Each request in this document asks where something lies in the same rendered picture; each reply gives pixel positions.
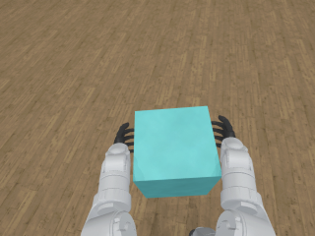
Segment robot right hand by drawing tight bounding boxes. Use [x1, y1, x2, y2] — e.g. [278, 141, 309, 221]
[211, 115, 236, 148]

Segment carton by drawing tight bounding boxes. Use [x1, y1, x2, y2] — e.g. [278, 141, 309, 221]
[133, 105, 221, 199]

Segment robot right forearm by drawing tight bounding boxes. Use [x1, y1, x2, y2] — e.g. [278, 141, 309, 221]
[220, 137, 273, 227]

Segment robot left forearm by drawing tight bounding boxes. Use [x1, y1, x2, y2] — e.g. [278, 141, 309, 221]
[81, 143, 132, 235]

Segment right robot upper arm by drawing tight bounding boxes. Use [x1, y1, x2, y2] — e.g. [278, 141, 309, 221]
[215, 208, 276, 236]

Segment left robot upper arm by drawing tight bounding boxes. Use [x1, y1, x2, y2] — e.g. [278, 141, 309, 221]
[81, 209, 137, 236]

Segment robot left hand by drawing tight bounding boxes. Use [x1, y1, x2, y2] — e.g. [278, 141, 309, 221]
[113, 122, 135, 153]

